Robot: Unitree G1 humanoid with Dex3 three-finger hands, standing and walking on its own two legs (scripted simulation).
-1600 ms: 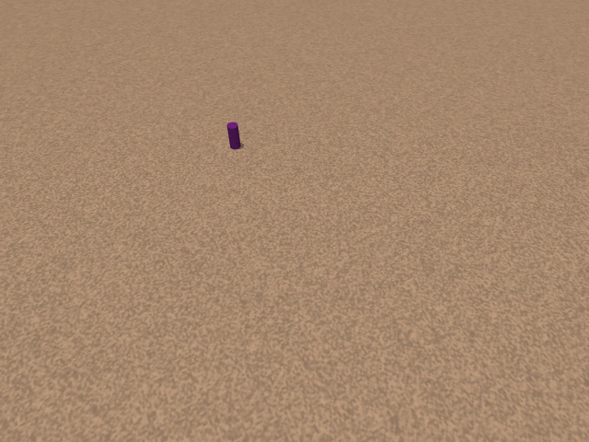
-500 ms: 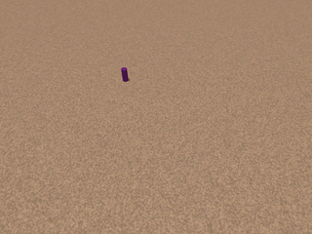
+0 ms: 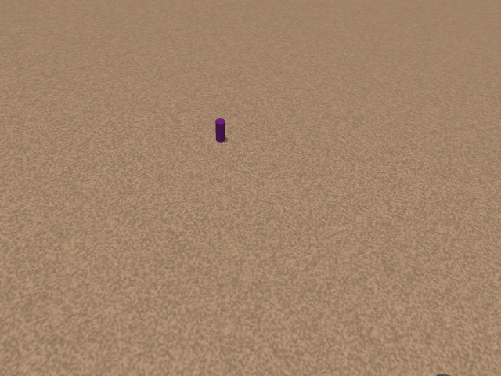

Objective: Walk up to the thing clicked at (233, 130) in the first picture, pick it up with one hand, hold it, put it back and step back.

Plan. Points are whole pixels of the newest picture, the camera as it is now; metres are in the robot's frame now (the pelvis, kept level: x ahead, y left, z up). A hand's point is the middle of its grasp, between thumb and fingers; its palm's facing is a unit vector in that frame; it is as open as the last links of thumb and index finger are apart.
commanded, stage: walk up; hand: left
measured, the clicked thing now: (220, 130) +1.54 +0.14 -0.69
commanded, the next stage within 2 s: none
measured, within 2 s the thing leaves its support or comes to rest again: neither
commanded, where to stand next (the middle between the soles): +1.22 -0.07 m, yaw +0 degrees
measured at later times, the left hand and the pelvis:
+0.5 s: hand (150, 244) +0.40 +0.22 -0.11, palm faces -0.04 -0.92 -0.38, open 7.4 cm; pelvis +0.25 -0.04 +0.00, yaw +0 degrees
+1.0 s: hand (144, 199) +0.55 +0.27 -0.15, palm faces -0.08 -0.94 -0.33, open 7.4 cm; pelvis +0.50 -0.01 +0.01, yaw -2 degrees
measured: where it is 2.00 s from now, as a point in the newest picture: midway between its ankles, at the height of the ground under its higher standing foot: (257, 217)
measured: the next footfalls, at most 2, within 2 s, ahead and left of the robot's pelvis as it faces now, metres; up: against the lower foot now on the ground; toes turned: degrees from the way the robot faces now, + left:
right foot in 0.38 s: +0.36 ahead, -0.16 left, +0.00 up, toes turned -6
left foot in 0.80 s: +0.58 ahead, +0.10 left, +0.00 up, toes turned +7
